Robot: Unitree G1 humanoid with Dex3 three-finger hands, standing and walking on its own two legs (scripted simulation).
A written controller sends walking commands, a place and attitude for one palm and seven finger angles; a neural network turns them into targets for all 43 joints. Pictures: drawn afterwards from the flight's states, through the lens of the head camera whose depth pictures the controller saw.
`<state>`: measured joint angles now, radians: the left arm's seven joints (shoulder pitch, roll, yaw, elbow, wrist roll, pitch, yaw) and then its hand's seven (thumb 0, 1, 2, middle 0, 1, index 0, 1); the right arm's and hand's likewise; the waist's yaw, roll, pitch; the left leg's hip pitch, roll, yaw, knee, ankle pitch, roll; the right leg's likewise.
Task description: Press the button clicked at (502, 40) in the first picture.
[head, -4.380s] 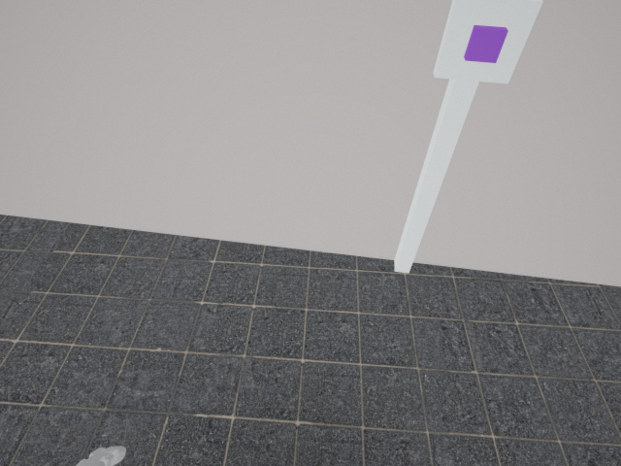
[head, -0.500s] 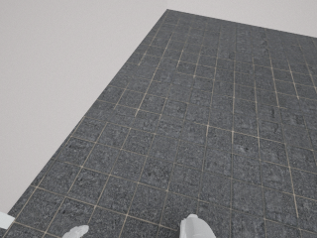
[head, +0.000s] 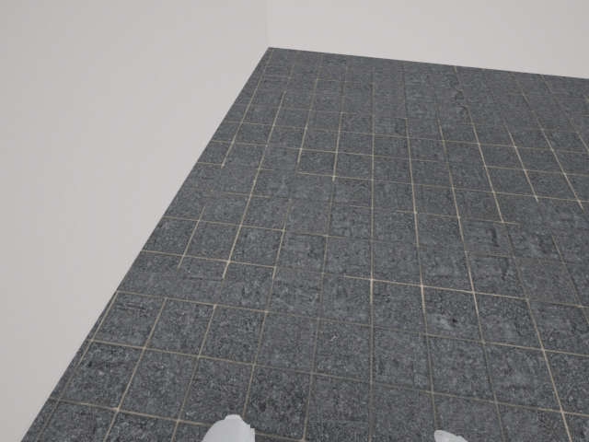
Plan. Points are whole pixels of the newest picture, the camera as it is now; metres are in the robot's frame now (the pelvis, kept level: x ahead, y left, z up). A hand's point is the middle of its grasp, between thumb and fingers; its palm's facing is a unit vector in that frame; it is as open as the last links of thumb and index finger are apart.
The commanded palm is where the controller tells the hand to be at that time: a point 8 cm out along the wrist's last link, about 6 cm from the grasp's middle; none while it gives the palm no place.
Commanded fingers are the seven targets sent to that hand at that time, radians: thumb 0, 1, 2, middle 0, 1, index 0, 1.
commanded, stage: turn to face it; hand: left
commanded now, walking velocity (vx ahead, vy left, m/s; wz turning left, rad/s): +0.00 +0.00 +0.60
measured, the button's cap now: out of the picture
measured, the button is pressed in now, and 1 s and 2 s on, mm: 0 0 0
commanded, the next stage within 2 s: none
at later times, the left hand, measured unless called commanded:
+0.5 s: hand out of the picture +0.12 +0.23 -0.16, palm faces +0.25 -0.93 -0.25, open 7.4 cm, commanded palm none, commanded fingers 0.00 0.90 0.90 -0.20 -0.30 -0.20 -0.30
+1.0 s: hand out of the picture -0.03 +0.18 -0.18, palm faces +0.58 -0.78 -0.22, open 7.4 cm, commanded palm none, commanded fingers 0.00 0.90 0.90 -0.20 -0.30 -0.20 -0.30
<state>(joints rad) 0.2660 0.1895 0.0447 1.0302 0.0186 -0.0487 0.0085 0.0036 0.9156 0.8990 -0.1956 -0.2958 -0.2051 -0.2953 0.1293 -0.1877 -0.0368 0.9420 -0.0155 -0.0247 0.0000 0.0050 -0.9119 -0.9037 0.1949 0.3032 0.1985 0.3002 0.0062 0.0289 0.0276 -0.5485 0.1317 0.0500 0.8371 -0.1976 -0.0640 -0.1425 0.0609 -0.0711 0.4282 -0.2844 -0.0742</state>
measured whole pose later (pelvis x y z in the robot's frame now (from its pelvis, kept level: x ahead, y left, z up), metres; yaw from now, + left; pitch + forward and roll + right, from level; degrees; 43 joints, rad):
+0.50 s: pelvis +0.06 +0.00 +0.00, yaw +13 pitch +1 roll -1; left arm 0.14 0.21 0.08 0.92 0.01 0.04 0.02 0.01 0.91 0.90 -0.19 -0.30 -0.20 -0.29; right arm 0.24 -0.21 -0.07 0.96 -0.03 0.04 0.01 0.01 -0.91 -0.90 0.20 0.30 0.20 0.30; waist -0.04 0.02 0.06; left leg -0.37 -0.03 -0.06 0.50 -0.15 0.02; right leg -0.37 -0.04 -0.01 0.79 -0.43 0.06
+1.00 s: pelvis +0.05 -0.01 -0.01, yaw +34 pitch +0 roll +0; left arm 0.25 0.22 0.05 0.91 0.02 0.03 0.01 0.00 0.90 0.90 -0.20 -0.30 -0.21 -0.30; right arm 0.12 -0.26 -0.07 0.90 -0.02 0.06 0.03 0.01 -0.91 -0.90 0.20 0.30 0.20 0.30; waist 0.02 -0.03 0.10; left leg -0.31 0.04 0.11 0.65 -0.33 -0.05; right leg -0.21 -0.19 -0.31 0.64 -0.39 0.04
